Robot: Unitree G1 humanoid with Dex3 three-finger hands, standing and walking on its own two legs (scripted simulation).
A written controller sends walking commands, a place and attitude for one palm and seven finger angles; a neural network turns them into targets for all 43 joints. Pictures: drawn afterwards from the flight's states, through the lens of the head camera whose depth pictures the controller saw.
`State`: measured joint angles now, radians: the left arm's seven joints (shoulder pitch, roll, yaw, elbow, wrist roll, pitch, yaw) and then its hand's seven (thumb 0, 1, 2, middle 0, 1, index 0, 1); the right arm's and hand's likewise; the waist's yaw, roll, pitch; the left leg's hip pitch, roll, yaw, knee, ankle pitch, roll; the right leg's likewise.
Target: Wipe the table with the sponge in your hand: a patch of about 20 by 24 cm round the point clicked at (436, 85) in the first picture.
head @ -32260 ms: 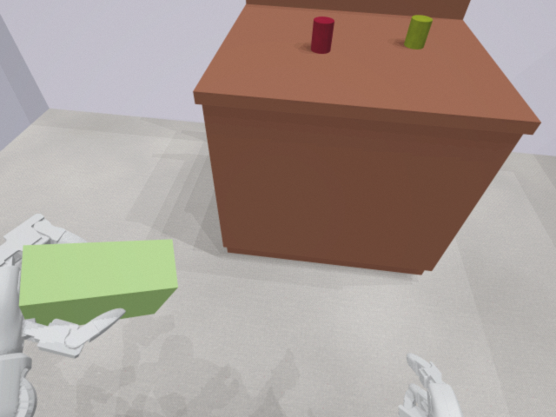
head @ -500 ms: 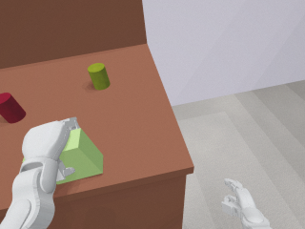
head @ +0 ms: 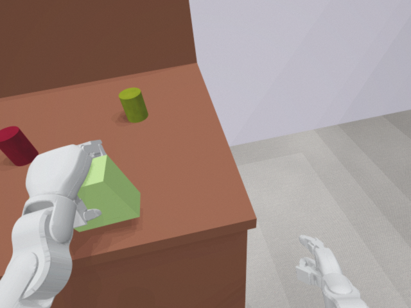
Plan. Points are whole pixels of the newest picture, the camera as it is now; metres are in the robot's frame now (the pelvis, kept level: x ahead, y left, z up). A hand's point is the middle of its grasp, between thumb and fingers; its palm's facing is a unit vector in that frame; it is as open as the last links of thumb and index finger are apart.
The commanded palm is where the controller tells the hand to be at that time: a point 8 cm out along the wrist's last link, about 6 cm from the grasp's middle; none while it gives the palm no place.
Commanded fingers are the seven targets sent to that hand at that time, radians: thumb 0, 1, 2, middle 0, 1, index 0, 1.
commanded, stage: lift the sponge slowly off the table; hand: left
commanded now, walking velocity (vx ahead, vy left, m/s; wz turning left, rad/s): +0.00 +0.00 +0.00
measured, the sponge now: (98, 202) +0.24 +0.25 +0.11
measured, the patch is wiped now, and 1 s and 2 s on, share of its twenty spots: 1.00 1.00 1.00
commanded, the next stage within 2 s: bring the sponge back beside the body in 0.92 s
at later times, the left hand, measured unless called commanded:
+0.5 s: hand (80, 168) +0.25 +0.25 +0.20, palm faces +0.17 -0.06 -0.98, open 9.7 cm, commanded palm +0.20 +0.27 +0.27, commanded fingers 0.00 0.10 1.30 -1.20 -1.60 -1.20 -1.60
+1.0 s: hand (69, 159) +0.25 +0.27 +0.22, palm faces +0.17 -0.04 -0.99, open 9.7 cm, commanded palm +0.20 +0.27 +0.29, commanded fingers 0.00 0.10 1.30 -1.20 -1.60 -1.20 -1.60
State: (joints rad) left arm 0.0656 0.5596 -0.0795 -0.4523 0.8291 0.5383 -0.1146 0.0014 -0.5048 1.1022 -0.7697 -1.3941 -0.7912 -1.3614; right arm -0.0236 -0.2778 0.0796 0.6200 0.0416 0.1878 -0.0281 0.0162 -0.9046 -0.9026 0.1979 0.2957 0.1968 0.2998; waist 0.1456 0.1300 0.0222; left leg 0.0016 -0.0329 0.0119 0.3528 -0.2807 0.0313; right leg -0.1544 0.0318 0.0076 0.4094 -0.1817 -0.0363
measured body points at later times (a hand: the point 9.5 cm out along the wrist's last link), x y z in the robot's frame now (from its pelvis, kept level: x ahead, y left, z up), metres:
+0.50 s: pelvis -0.01 -0.02 +0.00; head -0.02 -0.07 +0.44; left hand +0.24 +0.25 +0.25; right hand +0.25 -0.20 -0.09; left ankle -0.05 +0.10 -0.74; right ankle +0.03 -0.10 -0.74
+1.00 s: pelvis -0.02 -0.02 +0.00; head -0.02 -0.07 +0.44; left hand +0.24 +0.26 +0.27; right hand +0.25 -0.20 -0.09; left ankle -0.05 +0.10 -0.74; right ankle +0.03 -0.10 -0.74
